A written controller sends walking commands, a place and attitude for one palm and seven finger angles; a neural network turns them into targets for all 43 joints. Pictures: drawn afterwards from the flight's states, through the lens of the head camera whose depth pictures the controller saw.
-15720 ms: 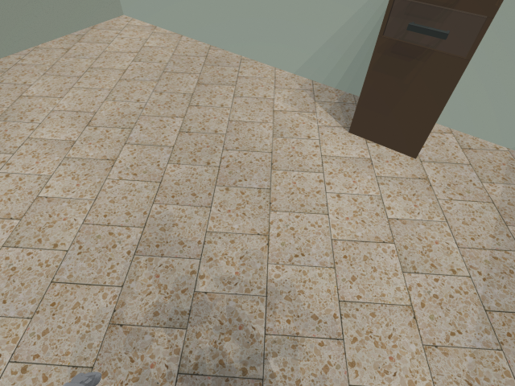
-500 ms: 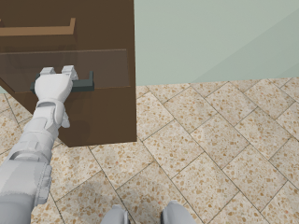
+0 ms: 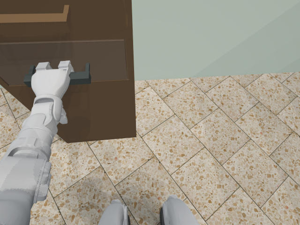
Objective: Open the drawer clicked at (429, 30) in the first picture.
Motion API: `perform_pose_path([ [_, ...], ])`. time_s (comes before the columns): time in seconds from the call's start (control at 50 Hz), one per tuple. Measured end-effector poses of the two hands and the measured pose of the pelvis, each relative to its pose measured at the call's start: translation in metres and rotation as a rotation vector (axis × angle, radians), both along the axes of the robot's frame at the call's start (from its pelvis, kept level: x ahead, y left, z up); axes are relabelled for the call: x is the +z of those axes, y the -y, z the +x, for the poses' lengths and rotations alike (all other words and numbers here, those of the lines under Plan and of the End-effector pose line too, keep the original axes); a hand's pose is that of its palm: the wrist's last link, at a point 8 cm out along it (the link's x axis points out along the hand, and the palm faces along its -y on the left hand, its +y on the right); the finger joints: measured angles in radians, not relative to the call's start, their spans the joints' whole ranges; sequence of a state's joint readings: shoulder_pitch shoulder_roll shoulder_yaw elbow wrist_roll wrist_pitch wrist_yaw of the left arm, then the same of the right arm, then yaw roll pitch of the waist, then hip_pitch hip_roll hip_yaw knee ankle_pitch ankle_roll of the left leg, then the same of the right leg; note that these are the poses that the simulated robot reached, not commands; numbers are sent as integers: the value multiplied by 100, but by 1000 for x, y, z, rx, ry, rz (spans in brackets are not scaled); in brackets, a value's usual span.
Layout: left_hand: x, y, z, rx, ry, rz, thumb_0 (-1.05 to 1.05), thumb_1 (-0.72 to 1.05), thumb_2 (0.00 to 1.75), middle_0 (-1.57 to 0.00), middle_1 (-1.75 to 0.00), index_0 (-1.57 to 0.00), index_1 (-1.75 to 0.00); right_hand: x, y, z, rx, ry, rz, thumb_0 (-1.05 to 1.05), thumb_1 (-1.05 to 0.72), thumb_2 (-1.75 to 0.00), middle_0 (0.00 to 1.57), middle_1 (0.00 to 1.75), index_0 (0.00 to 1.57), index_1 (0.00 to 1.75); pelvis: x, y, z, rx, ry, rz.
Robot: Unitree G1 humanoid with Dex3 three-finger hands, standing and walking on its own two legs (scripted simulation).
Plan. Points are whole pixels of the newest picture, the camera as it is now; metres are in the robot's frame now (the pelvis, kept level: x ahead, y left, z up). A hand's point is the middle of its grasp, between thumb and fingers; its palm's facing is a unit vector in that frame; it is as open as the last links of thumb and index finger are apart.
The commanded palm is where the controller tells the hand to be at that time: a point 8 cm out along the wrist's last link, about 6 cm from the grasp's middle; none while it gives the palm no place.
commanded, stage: lower the fingers behind the handle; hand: left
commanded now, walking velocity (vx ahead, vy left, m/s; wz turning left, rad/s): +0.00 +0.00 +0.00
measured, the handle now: (59, 73) +0.54 +0.24 +0.01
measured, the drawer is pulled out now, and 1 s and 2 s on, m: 0.00 0.00 0.09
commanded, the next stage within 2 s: close the thumb around the handle in 0.20 s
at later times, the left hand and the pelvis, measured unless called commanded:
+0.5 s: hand (59, 93) +0.48 +0.24 -0.01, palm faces -0.05 -0.02 -1.00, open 12.8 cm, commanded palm +0.47 +0.23 +0.04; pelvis +0.00 +0.00 +0.00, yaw +0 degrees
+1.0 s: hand (59, 92) +0.49 +0.24 -0.01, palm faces -0.05 -0.02 -1.00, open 6.0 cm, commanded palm +0.48 +0.23 +0.04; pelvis +0.00 +0.00 +0.00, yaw +0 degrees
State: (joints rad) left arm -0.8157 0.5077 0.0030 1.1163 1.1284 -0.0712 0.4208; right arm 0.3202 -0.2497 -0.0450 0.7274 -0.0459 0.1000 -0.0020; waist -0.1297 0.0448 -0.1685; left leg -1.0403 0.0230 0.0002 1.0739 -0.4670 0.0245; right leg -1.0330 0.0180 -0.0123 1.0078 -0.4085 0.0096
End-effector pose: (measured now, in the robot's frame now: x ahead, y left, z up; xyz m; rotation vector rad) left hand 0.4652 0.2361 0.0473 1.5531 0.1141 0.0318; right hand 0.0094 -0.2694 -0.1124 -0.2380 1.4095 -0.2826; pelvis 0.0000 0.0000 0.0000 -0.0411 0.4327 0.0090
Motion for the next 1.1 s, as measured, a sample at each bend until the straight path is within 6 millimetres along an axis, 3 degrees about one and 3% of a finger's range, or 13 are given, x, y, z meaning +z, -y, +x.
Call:
perform_pose_path([
  [0.42, 0, 0, -2, -8, 7, -11, 0, -44, 33, -29, -120, -32, -120, 1, 0, 0, -2, -2, 0, 0, -91, -90, 21, 30, 21, 30, 1, 0, 2, -3, 1, 0],
  [0.58, 1, -1, 0, -6, -1, -6, 0, -15, 45, -32, -123, -34, -123, 2, -2, 3, 0, 6, 0, 0, -91, -90, 21, 30, 21, 30, 2, -1, 3, -2, 4, -1],
  [0.88, 0, -4, 7, -12, -1, -4, 0, 62, 79, -38, -132, -40, -132, 0, -3, 0, -3, -3, -8, 0, -91, -90, 21, 30, 21, 30, -1, -4, 2, -3, -9, -3],
  [1.1, -1, -4, 6, -9, -7, 2, 0, 65, 78, -35, -134, -39, -134, 1, -6, -5, -6, -16, -3, 0, -91, -90, 21, 30, 21, 30, 0, -4, 1, 1, -7, -5],
])
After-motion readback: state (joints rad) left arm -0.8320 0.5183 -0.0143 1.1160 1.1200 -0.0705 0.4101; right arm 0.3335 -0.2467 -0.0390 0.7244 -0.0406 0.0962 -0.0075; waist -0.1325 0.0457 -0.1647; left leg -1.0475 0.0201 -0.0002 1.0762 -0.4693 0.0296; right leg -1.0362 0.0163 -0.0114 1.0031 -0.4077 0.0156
